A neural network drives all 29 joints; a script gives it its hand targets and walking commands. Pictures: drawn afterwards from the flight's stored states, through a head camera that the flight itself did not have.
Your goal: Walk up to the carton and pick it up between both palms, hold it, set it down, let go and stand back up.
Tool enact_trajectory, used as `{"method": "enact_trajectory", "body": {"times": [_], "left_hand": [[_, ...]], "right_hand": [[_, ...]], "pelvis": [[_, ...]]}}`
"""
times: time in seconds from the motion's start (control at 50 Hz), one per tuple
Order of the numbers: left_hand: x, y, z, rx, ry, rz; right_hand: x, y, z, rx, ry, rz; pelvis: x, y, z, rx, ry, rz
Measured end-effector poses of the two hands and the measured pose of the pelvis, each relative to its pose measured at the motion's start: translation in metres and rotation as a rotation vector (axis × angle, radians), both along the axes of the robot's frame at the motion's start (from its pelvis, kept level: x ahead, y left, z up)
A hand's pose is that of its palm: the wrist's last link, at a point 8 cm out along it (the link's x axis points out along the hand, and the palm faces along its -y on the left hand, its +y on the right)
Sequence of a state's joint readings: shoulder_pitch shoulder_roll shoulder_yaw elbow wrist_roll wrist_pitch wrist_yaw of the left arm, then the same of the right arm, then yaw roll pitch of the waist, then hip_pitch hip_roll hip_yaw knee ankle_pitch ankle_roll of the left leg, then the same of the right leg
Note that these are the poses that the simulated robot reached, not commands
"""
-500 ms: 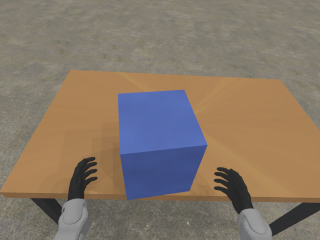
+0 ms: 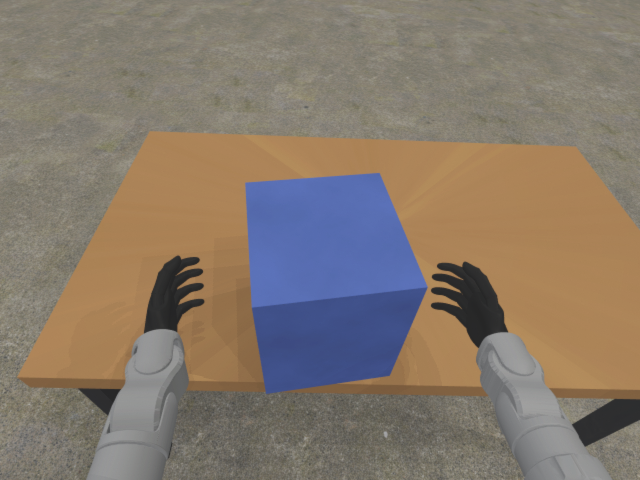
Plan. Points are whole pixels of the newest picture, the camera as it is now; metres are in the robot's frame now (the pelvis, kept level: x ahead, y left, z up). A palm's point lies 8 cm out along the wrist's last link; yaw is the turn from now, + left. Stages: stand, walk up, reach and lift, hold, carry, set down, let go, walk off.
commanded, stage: reach and lift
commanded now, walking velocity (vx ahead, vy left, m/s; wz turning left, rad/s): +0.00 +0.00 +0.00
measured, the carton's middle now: (321, 285) +0.41 +0.04 -0.01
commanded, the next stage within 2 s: none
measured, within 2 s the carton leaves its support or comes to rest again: neither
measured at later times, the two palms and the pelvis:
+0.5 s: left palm (160, 266) +0.33 +0.24 +0.09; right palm (473, 251) +0.42 -0.15 +0.09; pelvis +0.00 -0.01 +0.00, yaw +1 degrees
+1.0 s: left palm (156, 210) +0.38 +0.25 +0.14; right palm (461, 193) +0.48 -0.13 +0.13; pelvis +0.01 -0.01 +0.00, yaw +2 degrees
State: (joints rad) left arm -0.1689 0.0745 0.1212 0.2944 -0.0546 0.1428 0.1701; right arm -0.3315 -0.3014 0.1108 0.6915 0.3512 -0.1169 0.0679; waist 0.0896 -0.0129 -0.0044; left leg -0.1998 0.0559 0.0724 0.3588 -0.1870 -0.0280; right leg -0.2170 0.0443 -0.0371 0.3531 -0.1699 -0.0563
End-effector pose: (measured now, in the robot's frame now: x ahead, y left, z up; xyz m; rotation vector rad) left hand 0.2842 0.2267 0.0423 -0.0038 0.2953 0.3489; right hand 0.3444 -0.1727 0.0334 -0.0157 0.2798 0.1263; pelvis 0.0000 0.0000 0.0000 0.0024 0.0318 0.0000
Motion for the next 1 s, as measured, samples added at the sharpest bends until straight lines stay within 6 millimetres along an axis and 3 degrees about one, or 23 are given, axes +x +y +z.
{"method": "enact_trajectory", "body": {"times": [0.22, 0.62, 1.0], "left_hand": [[0.023, 0.005, 0.029, -0.002, 0.001, -0.006], [0.06, 0.015, 0.06, -0.015, 0.006, 0.003], [0.098, 0.025, 0.094, 0.002, 0.007, 0.002]], "right_hand": [[0.033, 0.005, 0.024, 0.001, -0.006, 0.003], [0.093, 0.028, 0.065, 0.002, -0.009, 0.02], [0.135, 0.042, 0.101, 0.014, 0.0, 0.006]], "pelvis": [[0.0, 0.0, 0.001, -0.001, 0.022, -0.002], [0.002, -0.007, -0.001, -0.005, 0.082, 0.022], [0.006, -0.007, -0.002, -0.012, 0.133, 0.032]]}}
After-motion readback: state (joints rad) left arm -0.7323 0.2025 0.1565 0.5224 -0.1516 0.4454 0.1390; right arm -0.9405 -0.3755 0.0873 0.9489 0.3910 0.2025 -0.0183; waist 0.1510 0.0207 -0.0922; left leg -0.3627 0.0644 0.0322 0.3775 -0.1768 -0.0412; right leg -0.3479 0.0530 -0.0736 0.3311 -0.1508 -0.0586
